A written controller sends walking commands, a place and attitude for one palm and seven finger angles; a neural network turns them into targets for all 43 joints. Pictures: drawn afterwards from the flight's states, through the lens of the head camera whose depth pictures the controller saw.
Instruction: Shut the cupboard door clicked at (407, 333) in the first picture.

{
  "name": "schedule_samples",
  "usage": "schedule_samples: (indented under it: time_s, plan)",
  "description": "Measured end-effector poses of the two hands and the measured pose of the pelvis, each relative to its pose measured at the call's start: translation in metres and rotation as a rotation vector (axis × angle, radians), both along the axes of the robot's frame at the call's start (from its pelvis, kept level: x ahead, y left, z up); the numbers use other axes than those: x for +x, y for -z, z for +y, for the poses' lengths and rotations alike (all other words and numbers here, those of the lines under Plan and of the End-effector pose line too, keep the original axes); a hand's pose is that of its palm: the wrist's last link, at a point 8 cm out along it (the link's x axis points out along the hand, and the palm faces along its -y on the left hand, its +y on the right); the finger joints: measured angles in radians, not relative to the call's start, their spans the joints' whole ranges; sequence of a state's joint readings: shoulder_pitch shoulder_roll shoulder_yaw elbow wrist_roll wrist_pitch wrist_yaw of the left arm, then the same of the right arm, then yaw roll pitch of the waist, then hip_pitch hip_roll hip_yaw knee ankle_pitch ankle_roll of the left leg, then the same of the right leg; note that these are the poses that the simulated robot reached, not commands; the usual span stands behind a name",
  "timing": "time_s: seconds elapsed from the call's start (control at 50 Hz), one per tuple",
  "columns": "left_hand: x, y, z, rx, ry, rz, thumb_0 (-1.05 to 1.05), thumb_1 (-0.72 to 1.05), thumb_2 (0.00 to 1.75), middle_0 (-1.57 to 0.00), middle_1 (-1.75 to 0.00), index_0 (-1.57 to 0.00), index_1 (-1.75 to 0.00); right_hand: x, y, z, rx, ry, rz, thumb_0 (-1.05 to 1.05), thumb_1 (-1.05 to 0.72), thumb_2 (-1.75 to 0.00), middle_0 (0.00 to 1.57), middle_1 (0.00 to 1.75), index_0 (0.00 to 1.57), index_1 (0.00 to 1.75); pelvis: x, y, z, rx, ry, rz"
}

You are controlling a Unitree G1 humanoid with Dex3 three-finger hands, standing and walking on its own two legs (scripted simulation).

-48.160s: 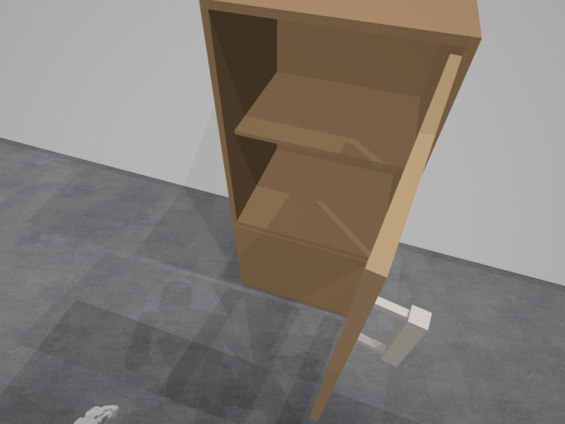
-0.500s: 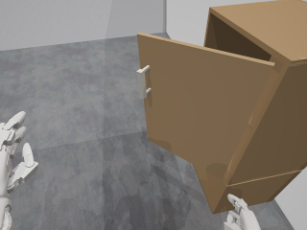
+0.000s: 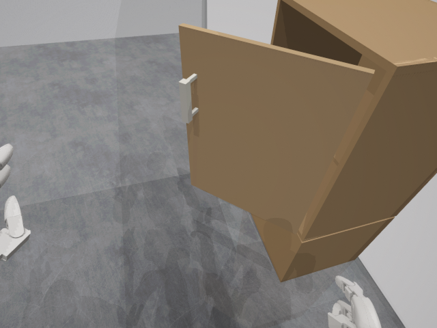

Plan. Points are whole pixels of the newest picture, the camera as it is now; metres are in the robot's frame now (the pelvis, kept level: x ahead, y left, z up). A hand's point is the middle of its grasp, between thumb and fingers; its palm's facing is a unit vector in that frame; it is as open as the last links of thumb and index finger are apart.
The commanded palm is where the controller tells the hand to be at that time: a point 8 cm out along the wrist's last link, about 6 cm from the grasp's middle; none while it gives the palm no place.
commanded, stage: step back with the hand held close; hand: left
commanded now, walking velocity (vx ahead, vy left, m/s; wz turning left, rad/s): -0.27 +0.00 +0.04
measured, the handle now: (190, 98) +0.65 +0.11 +0.08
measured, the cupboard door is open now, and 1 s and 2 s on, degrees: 44 44 44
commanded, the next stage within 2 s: stop stepping back and stand still in 0.98 s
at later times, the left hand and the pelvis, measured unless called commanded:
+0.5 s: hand out of the picture +0.12 +0.26 +0.17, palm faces +0.43 -0.76 -0.48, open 7.4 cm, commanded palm +0.06 +0.30 +0.19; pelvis -0.08 -0.01 -0.01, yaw +1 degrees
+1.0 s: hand out of the picture +0.01 +0.29 +0.19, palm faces +0.58 -0.72 -0.38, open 7.4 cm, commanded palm -0.05 +0.30 +0.19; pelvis -0.16 -0.01 -0.01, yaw +5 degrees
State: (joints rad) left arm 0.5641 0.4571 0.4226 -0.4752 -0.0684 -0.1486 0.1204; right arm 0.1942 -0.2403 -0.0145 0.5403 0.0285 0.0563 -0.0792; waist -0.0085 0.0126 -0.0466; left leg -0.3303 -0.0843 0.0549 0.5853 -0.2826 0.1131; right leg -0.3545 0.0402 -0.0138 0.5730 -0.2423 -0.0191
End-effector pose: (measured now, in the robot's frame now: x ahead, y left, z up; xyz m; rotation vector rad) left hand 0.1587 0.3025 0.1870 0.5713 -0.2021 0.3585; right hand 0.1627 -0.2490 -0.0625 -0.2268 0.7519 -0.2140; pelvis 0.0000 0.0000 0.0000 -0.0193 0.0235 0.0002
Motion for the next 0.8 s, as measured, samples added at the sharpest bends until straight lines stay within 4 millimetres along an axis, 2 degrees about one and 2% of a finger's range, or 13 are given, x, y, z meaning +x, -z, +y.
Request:
schedule_samples:
  time_s: [0.18,0.34,0.44,0.58,0.7,0.8]
  plan:
    - [-0.037,0.002,0.013,0.011,-0.036,-0.074,0.02,0.88,0.90,-0.22,-0.30,-0.22,-0.30,-0.033,0.005,0.013,-0.031,-0.047,-0.004,0.02,-0.90,-0.90,0.20,0.30,0.20,0.30,-0.029,0.007,0.008,-0.012,-0.018,-0.018]
    - [-0.057,-0.002,0.014,0.025,-0.048,-0.135,0.02,0.89,0.90,-0.21,-0.30,-0.22,-0.30,-0.059,0.013,0.021,-0.013,-0.081,0.023,0.02,-0.90,-0.90,0.20,0.30,0.21,0.30,-0.052,0.008,0.005,-0.016,-0.023,-0.016]
    - [-0.068,0.001,0.002,0.035,-0.002,-0.130,0.02,0.89,0.90,-0.21,-0.30,-0.21,-0.30,-0.072,0.013,0.016,-0.010,-0.092,0.019,0.02,-0.90,-0.90,0.21,0.30,0.21,0.30,-0.069,0.010,-0.002,-0.016,-0.021,-0.018]
    - [-0.093,-0.003,-0.011,0.096,0.012,-0.148,0.02,0.88,0.90,-0.22,-0.30,-0.22,-0.30,-0.088,0.013,-0.002,-0.025,-0.086,0.001,0.02,-0.90,-0.90,0.21,0.30,0.21,0.30,-0.088,0.016,-0.013,-0.014,-0.047,-0.021]
    - [-0.122,-0.011,-0.009,0.085,-0.032,-0.205,0.01,0.88,0.90,-0.22,-0.30,-0.22,-0.30,-0.105,0.013,-0.010,-0.047,-0.099,0.044,0.02,-0.90,-0.90,0.20,0.30,0.20,0.30,-0.102,0.013,-0.014,-0.006,-0.097,-0.008]
    - [-0.145,-0.005,0.003,0.080,-0.047,-0.202,0.01,0.88,0.90,-0.22,-0.30,-0.22,-0.30,-0.119,0.011,-0.001,-0.063,-0.100,0.050,0.02,-0.91,-0.90,0.20,0.30,0.20,0.30,-0.117,0.015,-0.008,-0.023,-0.117,-0.013]
